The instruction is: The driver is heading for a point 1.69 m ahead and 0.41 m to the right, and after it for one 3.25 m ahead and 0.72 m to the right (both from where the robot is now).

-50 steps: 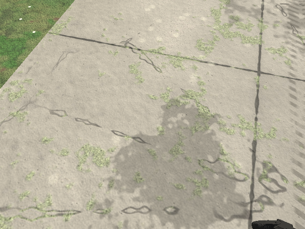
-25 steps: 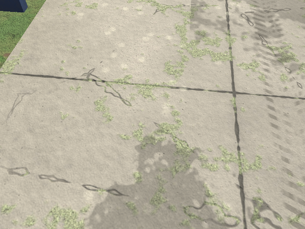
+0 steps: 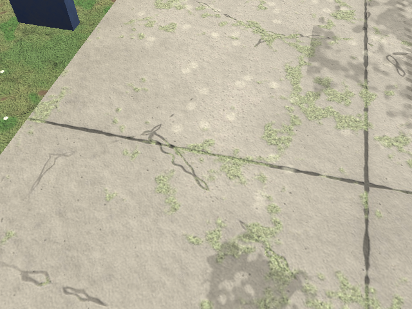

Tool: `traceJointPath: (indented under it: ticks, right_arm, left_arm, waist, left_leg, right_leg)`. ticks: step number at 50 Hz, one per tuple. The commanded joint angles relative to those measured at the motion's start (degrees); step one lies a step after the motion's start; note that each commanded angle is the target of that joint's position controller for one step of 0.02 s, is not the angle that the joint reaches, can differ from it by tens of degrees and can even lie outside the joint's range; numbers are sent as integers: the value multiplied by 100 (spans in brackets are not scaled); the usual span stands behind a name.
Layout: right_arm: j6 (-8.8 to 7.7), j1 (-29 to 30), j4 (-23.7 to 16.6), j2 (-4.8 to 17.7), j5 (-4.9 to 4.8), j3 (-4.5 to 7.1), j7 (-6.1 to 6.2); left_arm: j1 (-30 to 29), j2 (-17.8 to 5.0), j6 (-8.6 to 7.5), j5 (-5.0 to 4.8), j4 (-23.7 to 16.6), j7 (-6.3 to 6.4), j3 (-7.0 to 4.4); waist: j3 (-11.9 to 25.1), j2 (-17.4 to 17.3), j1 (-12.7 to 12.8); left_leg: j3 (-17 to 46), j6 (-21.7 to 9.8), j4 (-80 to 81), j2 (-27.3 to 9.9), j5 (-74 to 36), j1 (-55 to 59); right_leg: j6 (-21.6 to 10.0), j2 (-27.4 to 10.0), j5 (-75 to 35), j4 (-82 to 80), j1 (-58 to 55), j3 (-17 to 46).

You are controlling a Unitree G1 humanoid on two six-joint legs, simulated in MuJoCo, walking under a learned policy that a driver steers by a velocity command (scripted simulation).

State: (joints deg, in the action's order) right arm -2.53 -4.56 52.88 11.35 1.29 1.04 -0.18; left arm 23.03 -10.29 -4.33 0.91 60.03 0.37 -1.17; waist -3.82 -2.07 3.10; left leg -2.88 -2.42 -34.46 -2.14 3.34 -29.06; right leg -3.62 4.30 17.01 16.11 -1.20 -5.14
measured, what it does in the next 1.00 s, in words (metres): steps on the spot: left foot, then right foot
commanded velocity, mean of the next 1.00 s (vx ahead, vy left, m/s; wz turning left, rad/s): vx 0.05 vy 0.00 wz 0.00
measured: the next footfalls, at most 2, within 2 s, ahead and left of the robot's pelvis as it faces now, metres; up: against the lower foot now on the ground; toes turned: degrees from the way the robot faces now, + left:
left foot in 0.04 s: +0.18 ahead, +0.09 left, +0.00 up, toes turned +2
right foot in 0.38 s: +0.10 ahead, -0.11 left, +0.00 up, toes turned -1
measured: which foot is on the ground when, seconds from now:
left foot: up 0.00-0.02, down 0.04-1.00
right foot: down 0.00-0.06, up 0.08-0.36, down 0.38-1.00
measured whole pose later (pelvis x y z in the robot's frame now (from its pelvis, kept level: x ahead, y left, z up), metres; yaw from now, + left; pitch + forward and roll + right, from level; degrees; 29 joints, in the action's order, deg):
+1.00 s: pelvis +0.09 -0.01 +0.00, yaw +0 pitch -1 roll +0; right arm -0.4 -17.0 66.4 7.7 0.5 0.0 2.0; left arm 19.2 -7.1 -1.0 0.5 65.6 2.6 0.7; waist -0.8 0.0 -0.7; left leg -2.9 -2.0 -22.0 0.9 8.0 -12.8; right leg -1.5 1.3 15.3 22.3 5.7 -0.9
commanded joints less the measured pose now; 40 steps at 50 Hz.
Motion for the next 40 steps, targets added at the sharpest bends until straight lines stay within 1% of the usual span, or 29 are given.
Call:
traceJointPath:
  ticks: [1,2,3,4,5,6,7,8,9,10,12,14,15,17,18,19,20,21,22,23,24,25,27,29,34,40]
  right_arm:
    - [-139,-962,155,500,39,139,109]
    - [-241,-1409,315,651,90,181,138]
    - [-309,-1959,412,1079,168,263,155]
    - [-230,-1981,442,1053,17,258,137]
    - [-163,-1699,330,811,-169,191,88]
    - [-114,-1242,268,663,-165,141,104]
    - [-70,-921,234,485,-113,71,143]
    - [-47,-736,226,395,-89,30,200]
    - [-27,-635,257,363,-69,9,232]
    - [-27,-659,295,365,-35,0,232]
    - [-34,-780,377,455,-18,9,216]
    - [3,-819,436,549,-27,31,202]
    - [42,-800,455,580,-37,44,197]
    - [143,-673,468,612,-97,67,197]
    - [188,-729,499,599,-120,78,196]
    - [222,-829,542,559,-125,86,194]
    - [264,-969,560,498,-154,101,188]
    - [286,-989,585,428,-156,97,176]
    - [280,-1075,643,354,-122,81,163]
    - [269,-1200,713,285,-99,66,156]
    - [251,-1275,768,295,-80,64,150]
    - [233,-1303,811,322,-63,65,146]
    - [208,-1301,881,284,-68,42,151]
    - [200,-1287,933,248,-81,22,162]
    - [193,-1366,1063,191,-84,-14,189]
    - [192,-1494,1194,131,-84,-37,213]
  left_arm:
    - [-44,-801,12,-15,-111,96,-136]
    - [25,-789,14,-49,-92,103,-131]
    - [341,-600,0,-99,-191,131,-74]
    - [1185,-154,115,-327,64,128,1]
    - [883,-534,259,-159,147,164,-95]
    - [375,-544,312,-13,35,141,-128]
    - [86,-450,350,64,9,118,-121]
    - [-63,-396,404,86,4,101,-119]
    - [65,-278,463,93,79,93,-86]
    - [162,-213,514,78,174,105,-65]
    - [126,-195,601,36,254,163,-48]
    - [-47,-214,659,14,279,200,-33]
    - [-108,-226,671,13,294,202,-26]
    - [-57,-190,659,39,381,188,1]
    - [-47,-214,637,66,407,183,13]
    - [-80,-281,594,104,379,184,28]
    - [-185,-421,541,88,347,185,24]
    - [-277,-384,493,20,379,177,40]
    - [-356,-282,426,-1,375,179,75]
    - [-431,-279,375,-22,372,188,80]
    - [-482,-316,343,-40,351,202,74]
    - [-472,-309,321,-46,347,211,77]
    - [-343,-280,318,-45,378,212,80]
    - [-214,-240,329,-35,414,210,87]
    - [-65,-216,332,-35,455,211,95]
    - [1,-148,324,-39,489,218,115]
  waist:
    - [328,663,-539]
    - [566,325,-696]
    - [1239,-315,-647]
    - [2076,-1171,-452]
    - [1909,-473,-460]
    - [1230,-359,-386]
    - [795,-176,-271]
    - [539,-226,-163]
    - [517,-334,-37]
    - [584,-323,-10]
    - [689,-315,-47]
    - [669,-377,-119]
    - [613,-407,-131]
    - [411,-345,-47]
    - [253,-231,-53]
    - [58,-77,-95]
    - [-151,180,-270]
    - [-321,563,-346]
    - [-226,706,-420]
    - [-130,755,-494]
    - [-44,716,-537]
    - [-16,588,-532]
    - [-18,381,-472]
    - [-47,297,-419]
    - [-39,216,-368]
    - [-49,218,-365]
  left_leg:
    - [-40,-220,811,272,-147,1270]
    - [161,-290,1270,19,-1525,2032]
    - [1093,-559,684,-1148,-4532,3335]
    - [2280,-1659,663,-2221,-5924,4054]
    - [2217,-1695,944,-2045,-4802,3482]
    - [1954,-1563,1303,-1790,-3621,2826]
    - [1716,-1355,1622,-1544,-2691,2268]
    - [1427,-1176,1859,-1321,-2219,1787]
    - [1165,-1021,1957,-1123,-1890,1475]
    - [1036,-942,1978,-1010,-1681,1390]
    - [1025,-903,2045,-964,-991,1408]
    - [1126,-841,2203,-943,197,1305]
    - [1170,-788,2301,-913,919,1188]
    - [1194,-577,2419,-818,2170,778]
    - [1220,-391,2486,-773,2626,562]
    - [1213,-180,2470,-693,2817,469]
    - [1049,-32,2425,-451,2590,628]
    - [827,-4,2189,-274,1979,1152]
    - [762,-25,1905,-243,1441,1685]
    - [707,-35,1737,-217,1084,2016]
    - [692,-46,1667,-224,898,2185]
    - [711,-59,1663,-242,818,2196]
    - [737,-61,1709,-270,833,2050]
    - [741,-43,1746,-275,854,1929]
    - [735,-21,1729,-279,731,1898]
    - [730,-18,1664,-290,545,1913]
  right_leg:
    - [-388,-1408,-4890,1012,131,545]
    - [-209,-1179,-4187,1719,350,446]
    - [-29,-848,-1881,2837,1148,245]
    - [90,-86,1830,4162,1834,260]
    - [113,-199,2147,4448,1929,732]
    - [147,-272,1946,4531,2146,774]
    - [191,-409,1598,4306,2136,817]
    - [257,-523,1298,3957,1945,829]
    - [320,-546,1106,3641,1623,755]
    - [358,-496,1026,3355,1415,658]
    - [396,-464,985,2801,1272,562]
    - [374,-485,696,2351,1174,515]
    - [352,-491,514,2137,1098,482]
    - [271,-470,-59,1457,729,363]
    - [209,-531,-284,1088,588,438]
    - [149,-742,-312,660,627,709]
    - [86,-913,152,426,1117,1011]
    - [67,-951,555,202,1802,1138]
    - [105,-1010,644,-28,2076,1215]
    - [141,-1036,604,-164,2191,1245]
    - [163,-1029,521,-216,2184,1242]
    - [162,-1018,388,-196,2103,1216]
    - [128,-980,160,-107,1881,1151]
    - [98,-962,52,-52,1753,1114]
    - [65,-954,-120,-1,1626,1078]
    - [52,-948,-319,28,1527,1046]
